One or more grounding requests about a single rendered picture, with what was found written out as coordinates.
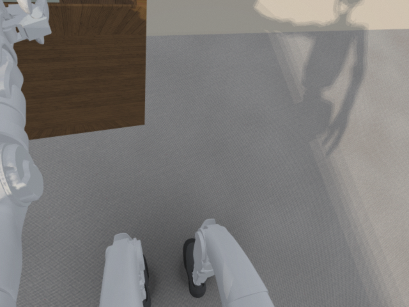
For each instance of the left robot hand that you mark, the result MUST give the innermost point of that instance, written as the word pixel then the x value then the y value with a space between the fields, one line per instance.
pixel 32 21

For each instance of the left robot upper arm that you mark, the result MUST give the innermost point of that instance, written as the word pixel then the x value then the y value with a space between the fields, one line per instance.
pixel 20 183

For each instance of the robot right thigh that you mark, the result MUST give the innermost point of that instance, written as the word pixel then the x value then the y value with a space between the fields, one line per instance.
pixel 238 282

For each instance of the robot right foot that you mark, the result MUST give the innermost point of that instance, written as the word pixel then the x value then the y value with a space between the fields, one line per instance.
pixel 198 290

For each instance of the cabinet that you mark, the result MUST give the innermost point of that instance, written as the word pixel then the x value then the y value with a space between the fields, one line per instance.
pixel 89 74

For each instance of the robot left forearm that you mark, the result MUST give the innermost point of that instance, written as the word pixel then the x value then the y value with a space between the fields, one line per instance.
pixel 12 100

